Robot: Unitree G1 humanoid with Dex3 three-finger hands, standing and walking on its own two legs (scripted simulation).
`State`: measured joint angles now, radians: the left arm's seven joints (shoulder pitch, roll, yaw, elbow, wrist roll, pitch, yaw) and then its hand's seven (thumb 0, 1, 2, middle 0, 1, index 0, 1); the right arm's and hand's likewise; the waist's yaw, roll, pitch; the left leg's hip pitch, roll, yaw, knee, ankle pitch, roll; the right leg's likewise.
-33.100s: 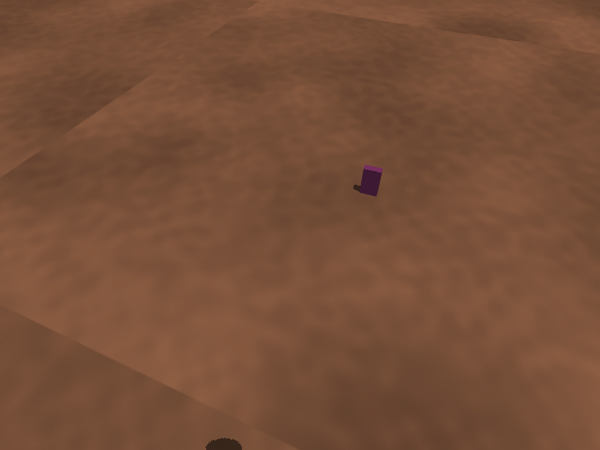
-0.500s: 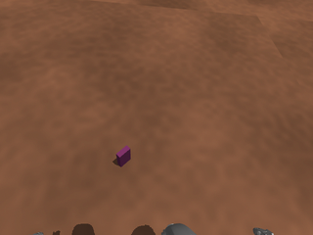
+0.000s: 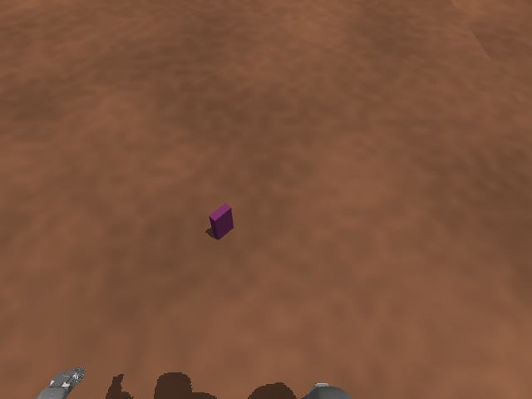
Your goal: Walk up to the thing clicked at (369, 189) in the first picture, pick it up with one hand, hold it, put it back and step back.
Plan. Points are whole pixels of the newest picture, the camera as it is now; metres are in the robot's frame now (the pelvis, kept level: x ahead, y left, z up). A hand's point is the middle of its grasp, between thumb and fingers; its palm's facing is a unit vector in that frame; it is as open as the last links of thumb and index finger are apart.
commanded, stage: step back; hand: left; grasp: from the side
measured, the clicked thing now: (222, 222) +0.81 +0.15 -0.68
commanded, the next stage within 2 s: stand in 1.60 s
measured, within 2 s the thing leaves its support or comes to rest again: neither
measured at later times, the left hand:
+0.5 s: hand out of the picture -0.11 +0.23 -0.15, palm faces -0.08 -0.91 -0.40, open 7.4 cm
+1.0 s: hand out of the picture -0.18 +0.24 -0.13, palm faces +0.05 -0.93 -0.35, open 7.4 cm
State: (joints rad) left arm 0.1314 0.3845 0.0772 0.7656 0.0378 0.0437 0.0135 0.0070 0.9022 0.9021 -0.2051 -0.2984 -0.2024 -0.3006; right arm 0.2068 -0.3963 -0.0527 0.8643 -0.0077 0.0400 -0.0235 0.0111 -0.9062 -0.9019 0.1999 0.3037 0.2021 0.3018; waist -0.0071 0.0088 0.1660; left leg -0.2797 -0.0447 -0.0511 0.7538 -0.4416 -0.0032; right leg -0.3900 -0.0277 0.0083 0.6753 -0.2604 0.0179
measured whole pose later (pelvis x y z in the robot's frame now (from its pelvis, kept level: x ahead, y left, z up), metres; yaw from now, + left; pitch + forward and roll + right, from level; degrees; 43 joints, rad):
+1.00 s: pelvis -0.24 -0.04 +0.02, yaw +3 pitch -3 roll +1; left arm 0.25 0.41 0.09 0.93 0.03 0.01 -0.05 0.01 0.91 0.90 -0.20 -0.30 -0.20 -0.30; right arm 0.33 -0.35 -0.06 0.97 -0.04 -0.04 0.01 0.01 -0.90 -0.90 0.20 0.30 0.21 0.30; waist -0.01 -0.05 0.05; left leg -0.13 -0.01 -0.03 0.50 -0.33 0.02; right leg -0.42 -0.04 0.02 0.89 -0.39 -0.03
